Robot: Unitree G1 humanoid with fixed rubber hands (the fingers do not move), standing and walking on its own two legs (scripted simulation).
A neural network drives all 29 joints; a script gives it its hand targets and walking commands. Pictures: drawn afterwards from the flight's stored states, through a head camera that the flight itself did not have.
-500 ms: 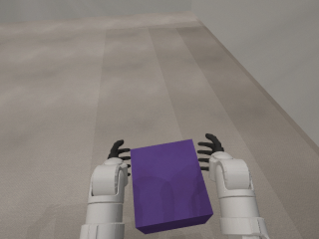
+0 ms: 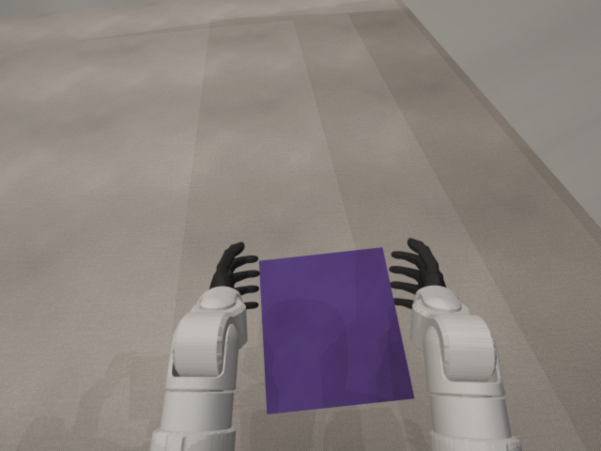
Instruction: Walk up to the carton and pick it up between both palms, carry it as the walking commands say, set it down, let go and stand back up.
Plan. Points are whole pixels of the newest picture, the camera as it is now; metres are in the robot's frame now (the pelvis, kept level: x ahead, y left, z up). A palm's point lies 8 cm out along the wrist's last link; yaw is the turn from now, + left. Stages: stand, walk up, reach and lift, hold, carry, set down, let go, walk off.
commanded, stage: carry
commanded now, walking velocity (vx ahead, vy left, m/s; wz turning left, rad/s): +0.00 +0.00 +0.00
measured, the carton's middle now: (328, 333) +0.31 -0.02 -0.04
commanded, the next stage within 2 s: none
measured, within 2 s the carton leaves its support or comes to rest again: neither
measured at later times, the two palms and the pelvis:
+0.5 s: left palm (244, 192) +0.52 +0.11 +0.05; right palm (400, 189) +0.51 -0.14 +0.05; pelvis +0.22 -0.01 +0.00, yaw +1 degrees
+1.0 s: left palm (259, 109) +0.80 +0.11 +0.04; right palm (377, 95) +0.81 -0.15 +0.05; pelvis +0.51 -0.04 +0.00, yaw +2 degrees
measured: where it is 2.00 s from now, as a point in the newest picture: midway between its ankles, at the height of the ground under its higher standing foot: (330, 237)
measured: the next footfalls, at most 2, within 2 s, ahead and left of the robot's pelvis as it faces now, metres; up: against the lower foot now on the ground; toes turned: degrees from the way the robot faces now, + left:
left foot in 0.14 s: +0.03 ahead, +0.11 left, +0.00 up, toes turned +4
right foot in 0.36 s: +0.15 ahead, -0.08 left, +0.00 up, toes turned -10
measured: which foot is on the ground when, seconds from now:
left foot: down 0.00-0.00, up 0.02-0.12, down 0.14-0.40, up 0.42-0.54, down 0.56-0.80, up 0.82-1.00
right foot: down 0.00-0.24, up 0.26-0.34, down 0.36-0.60, up 0.62-0.78, down 0.80-1.00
